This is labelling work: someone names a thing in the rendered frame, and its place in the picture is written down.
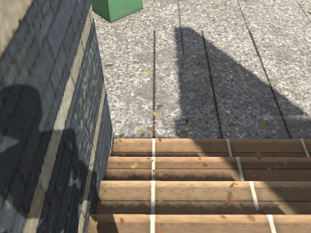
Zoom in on stairs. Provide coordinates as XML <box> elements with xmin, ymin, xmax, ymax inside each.
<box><xmin>87</xmin><ymin>138</ymin><xmax>311</xmax><ymax>233</ymax></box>

